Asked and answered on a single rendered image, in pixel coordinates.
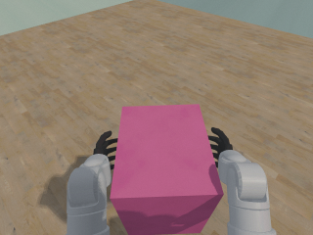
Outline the robot right forearm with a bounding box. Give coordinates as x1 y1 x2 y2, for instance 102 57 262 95
218 150 277 235

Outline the robot left forearm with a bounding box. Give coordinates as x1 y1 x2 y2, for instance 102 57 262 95
66 154 112 235

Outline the right robot hand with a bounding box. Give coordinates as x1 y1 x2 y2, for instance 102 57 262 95
207 127 233 168

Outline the carton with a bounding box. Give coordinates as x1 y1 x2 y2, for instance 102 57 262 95
110 104 224 235

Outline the left robot hand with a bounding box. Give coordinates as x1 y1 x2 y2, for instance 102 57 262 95
93 131 118 170

